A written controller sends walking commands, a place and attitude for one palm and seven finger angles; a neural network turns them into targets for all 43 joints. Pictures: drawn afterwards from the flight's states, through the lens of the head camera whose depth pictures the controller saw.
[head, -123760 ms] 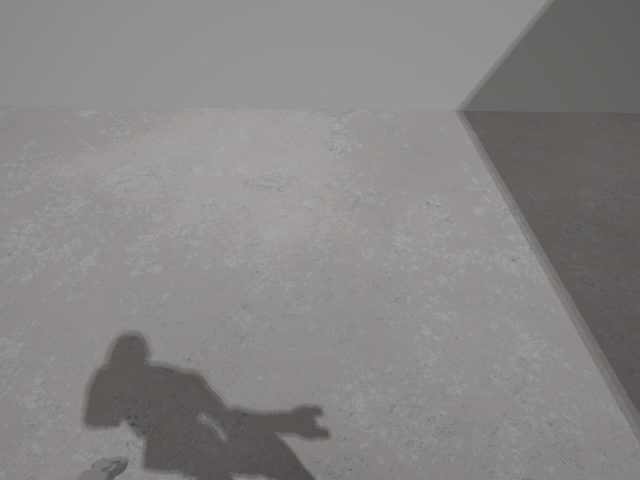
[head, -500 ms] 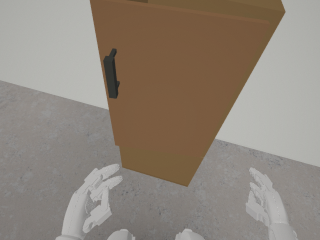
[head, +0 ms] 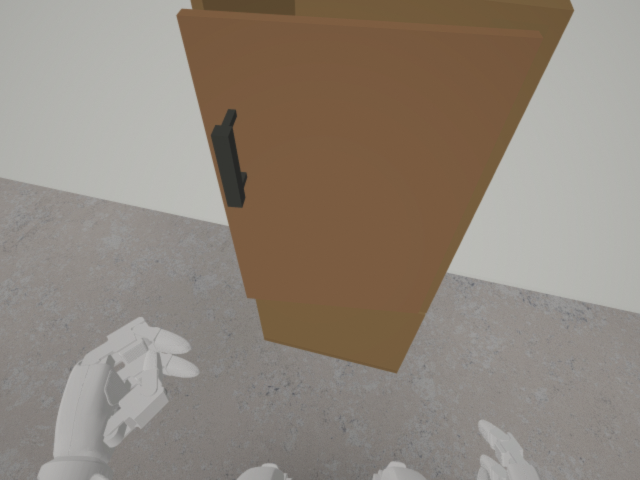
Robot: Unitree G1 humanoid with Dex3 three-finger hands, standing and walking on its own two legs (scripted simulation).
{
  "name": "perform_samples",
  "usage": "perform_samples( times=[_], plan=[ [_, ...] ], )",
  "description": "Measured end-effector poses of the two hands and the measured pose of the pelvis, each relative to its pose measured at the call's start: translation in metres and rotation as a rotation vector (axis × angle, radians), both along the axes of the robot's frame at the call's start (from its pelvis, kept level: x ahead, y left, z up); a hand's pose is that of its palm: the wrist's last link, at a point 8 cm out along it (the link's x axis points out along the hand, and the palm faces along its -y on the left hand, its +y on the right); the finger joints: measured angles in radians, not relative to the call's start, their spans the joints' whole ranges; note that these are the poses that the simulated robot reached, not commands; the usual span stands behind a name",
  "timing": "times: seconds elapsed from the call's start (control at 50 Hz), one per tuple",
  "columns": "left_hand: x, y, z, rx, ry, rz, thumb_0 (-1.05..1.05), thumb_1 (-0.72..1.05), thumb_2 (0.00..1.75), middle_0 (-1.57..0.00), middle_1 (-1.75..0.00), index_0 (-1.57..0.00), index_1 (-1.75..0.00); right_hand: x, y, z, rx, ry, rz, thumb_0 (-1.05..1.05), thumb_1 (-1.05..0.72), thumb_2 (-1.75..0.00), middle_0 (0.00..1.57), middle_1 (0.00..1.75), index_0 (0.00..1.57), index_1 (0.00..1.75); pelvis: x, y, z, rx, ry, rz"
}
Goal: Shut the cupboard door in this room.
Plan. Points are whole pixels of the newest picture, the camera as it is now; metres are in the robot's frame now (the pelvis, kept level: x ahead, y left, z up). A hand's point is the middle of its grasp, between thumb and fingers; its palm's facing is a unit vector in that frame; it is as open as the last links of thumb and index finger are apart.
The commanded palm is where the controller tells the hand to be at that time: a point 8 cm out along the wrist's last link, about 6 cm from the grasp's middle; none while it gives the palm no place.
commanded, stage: raise the hand and make a fist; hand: left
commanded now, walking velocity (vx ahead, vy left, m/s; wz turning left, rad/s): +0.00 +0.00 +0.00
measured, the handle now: (233, 159) +0.49 +0.16 +0.13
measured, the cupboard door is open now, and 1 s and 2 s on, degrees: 9 9 9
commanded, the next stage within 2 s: bring the fist close to the handle in 1.00 s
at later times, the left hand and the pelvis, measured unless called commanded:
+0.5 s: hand (173, 347) +0.23 +0.16 +0.11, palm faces -0.04 -1.00 -0.06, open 3.1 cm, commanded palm +0.20 +0.23 +0.13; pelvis +0.02 -0.01 +0.02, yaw +2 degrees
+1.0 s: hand (148, 328) +0.23 +0.18 +0.14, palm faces +0.06 -1.00 -0.05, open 3.1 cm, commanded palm +0.21 +0.22 +0.13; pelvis +0.01 -0.02 +0.03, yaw +1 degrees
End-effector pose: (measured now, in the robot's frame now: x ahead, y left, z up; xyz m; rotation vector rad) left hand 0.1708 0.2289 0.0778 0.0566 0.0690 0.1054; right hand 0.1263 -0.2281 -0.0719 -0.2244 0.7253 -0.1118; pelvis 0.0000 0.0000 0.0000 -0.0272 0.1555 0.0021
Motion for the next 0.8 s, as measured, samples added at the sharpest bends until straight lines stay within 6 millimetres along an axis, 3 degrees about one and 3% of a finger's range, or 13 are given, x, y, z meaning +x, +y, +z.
perform_samples(
  times=[0.08, 0.18, 0.24, 0.34, 0.4, 0.5, 0.56, 0.66, 0.72, 0.8],
  plan=[
    [0.004, -0.004, 0.021, 0.01, -0.16, -0.042, 0.02, 0.91, 0.9, -0.93, -1.11, -0.93, -1.11, 0.01, -0.015, 0.005, -0.052, -0.026, 0.04, 0.01, -0.9, -0.9, 0.2, 0.3, 0.2, 0.3, -0.001, 0.001, -0.002, -0.01, -0.002, 0.02],
    [0.018, -0.027, 0.004, -0.007, -0.043, -0.207, 0.01, 0.9, 0.9, -1.03, -1.21, -1.03, -1.21, 0.031, -0.02, 0.019, -0.05, -0.109, 0.009, 0.01, -0.9, -0.9, 0.2, 0.3, 0.2, 0.3, 0.001, -0.001, 0.001, -0.005, -0.007, 0.013],
    [0.022, -0.02, 0.002, -0.003, 0.024, -0.185, 0.01, 0.9, 0.89, -1.09, -1.27, -1.08, -1.27, 0.044, -0.015, 0.03, -0.03, -0.158, -0.005, 0.01, -0.9, -0.9, 0.2, 0.3, 0.2, 0.3, 0.006, -0.004, 0.007, 0.001, -0.02, 0.005],
    [0.024, 0.006, 0.038, 0.015, -0.108, -0.032, 0.02, 0.9, 0.89, -1.18, -1.37, -1.17, -1.37, 0.063, -0.001, 0.041, 0.005, -0.2, 0.052, 0.01, -0.9, -0.9, 0.2, 0.3, 0.2, 0.3, 0.014, -0.008, 0.015, -0.002, -0.042, 0.015],
    [0.028, 0.007, 0.052, 0.023, -0.172, -0.03, 0.02, 0.9, 0.9, -1.22, -1.42, -1.22, -1.42, 0.07, 0.006, 0.04, 0.022, -0.199, 0.1, 0.01, -0.9, -0.9, 0.2, 0.3, 0.2, 0.3, 0.016, -0.01, 0.017, -0.005, -0.051, 0.027],
    [0.039, -0.01, 0.038, 0.002, -0.048, -0.15, 0.01, 0.9, 0.9, -1.27, -1.47, -1.26, -1.47, 0.071, 0.007, 0.038, 0.04, -0.181, 0.107, 0.01, -0.9, -0.9, 0.2, 0.3, 0.2, 0.3, 0.017, -0.011, 0.022, -0.002, -0.06, 0.028],
    [0.042, -0.009, 0.034, -0.006, 0.008, -0.16, 0.01, 0.9, 0.9, -1.28, -1.48, -1.28, -1.48, 0.067, 0.002, 0.04, 0.035, -0.17, 0.082, 0.01, -0.9, -0.9, 0.21, 0.3, 0.2, 0.3, 0.018, -0.013, 0.025, 0.004, -0.068, 0.021],
    [0.047, 0.011, 0.063, 0.02, -0.124, -0.062, 0.02, 0.9, 0.89, -1.29, -1.49, -1.29, -1.49, 0.059, -0.007, 0.042, 0.017, -0.15, 0.07, 0.01, -0.9, -0.9, 0.2, 0.3, 0.2, 0.3, 0.021, -0.017, 0.03, 0.006, -0.086, 0.021],
    [0.05, 0.013, 0.073, 0.01, -0.178, -0.052, 0.02, 0.9, 0.9, -1.3, -1.5, -1.29, -1.5, 0.055, -0.012, 0.041, 0.011, -0.14, 0.071, 0.01, -0.9, -0.9, 0.2, 0.3, 0.2, 0.3, 0.02, -0.017, 0.031, 0.005, -0.092, 0.026],
    [0.051, -0.003, 0.053, -0.026, -0.067, -0.131, 0.01, 0.9, 0.9, -1.29, -1.5, -1.29, -1.5, 0.051, -0.019, 0.042, 0.007, -0.139, 0.051, 0.01, -0.9, -0.9, 0.2, 0.3, 0.2, 0.3, 0.018, -0.016, 0.033, 0.007, -0.094, 0.022]
  ],
)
